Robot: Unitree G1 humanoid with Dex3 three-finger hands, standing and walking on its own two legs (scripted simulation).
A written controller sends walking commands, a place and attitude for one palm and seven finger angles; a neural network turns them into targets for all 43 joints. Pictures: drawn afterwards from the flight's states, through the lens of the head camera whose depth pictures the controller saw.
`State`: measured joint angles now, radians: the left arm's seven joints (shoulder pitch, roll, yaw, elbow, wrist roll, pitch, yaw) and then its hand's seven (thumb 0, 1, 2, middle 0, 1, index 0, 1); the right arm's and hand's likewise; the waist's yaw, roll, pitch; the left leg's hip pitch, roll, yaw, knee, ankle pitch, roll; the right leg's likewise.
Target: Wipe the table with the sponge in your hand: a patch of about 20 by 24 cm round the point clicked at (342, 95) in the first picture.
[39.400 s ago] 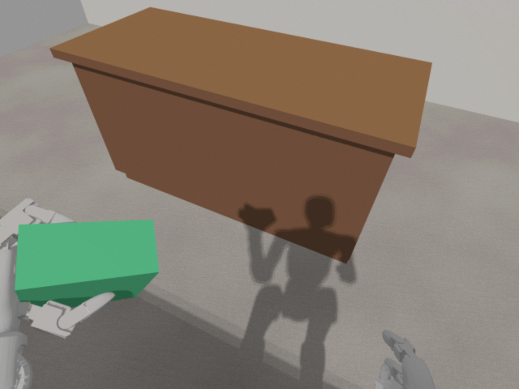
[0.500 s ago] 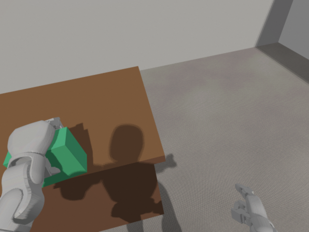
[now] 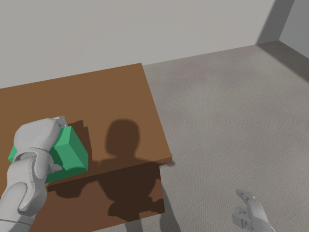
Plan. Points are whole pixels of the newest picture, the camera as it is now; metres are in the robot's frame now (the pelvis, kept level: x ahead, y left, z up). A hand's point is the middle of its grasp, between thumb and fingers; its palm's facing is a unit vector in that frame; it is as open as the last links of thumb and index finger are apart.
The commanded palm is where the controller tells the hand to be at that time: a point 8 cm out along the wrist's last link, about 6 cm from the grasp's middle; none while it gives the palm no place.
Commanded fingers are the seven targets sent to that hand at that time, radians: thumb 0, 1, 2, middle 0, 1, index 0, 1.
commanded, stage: move the sponge above the wiping area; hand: left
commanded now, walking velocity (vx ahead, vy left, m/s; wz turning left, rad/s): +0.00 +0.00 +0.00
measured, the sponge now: (57, 161) +0.25 +0.31 +0.06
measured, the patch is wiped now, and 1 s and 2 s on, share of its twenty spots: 0.00 0.00 0.00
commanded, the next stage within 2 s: none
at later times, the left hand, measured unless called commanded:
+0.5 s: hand (53, 142) +0.28 +0.32 +0.09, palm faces -0.10 +0.00 -1.00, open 10.3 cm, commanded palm +0.27 +0.33 +0.17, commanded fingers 0.00 0.10 1.30 -1.20 -1.60 -1.20 -1.60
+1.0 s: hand (48, 139) +0.30 +0.36 +0.08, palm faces -0.13 +0.01 -0.99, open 10.3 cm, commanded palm +0.28 +0.36 +0.15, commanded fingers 0.00 0.10 1.30 -1.20 -1.60 -1.20 -1.60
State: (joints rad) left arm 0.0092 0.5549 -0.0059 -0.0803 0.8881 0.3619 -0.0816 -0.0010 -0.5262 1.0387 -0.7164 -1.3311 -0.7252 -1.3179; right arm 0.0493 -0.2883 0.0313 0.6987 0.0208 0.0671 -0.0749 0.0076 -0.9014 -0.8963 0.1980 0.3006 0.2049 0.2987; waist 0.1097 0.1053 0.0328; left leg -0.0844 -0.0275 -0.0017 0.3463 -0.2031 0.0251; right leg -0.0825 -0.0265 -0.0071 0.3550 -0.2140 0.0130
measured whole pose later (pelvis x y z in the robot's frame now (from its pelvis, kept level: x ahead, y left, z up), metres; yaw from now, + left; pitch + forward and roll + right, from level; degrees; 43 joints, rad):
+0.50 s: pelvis +0.00 -0.01 +0.00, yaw +1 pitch -2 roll +0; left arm -0.16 0.59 0.01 0.23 0.93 0.21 -0.08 0.00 -0.53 1.04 -0.72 -1.33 -0.73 -1.32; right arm 0.08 -0.29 0.02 0.73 0.02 0.06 -0.09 0.01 -0.90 -0.90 0.20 0.30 0.21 0.30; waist 0.09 0.09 0.03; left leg -0.12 -0.02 -0.02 0.35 -0.19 0.01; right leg -0.11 -0.01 -0.03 0.35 -0.21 0.00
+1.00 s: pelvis +0.01 -0.01 +0.00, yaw +1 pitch +1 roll +0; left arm -0.22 0.63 0.11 0.42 0.96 0.04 -0.04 0.00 -0.53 1.04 -0.72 -1.33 -0.73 -1.32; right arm 0.13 -0.30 -0.03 0.75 0.03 0.05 -0.10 0.01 -0.90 -0.90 0.20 0.30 0.20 0.30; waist 0.08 0.07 0.02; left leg -0.18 -0.01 -0.02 0.41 -0.23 0.02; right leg -0.16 -0.01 -0.03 0.38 -0.23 0.00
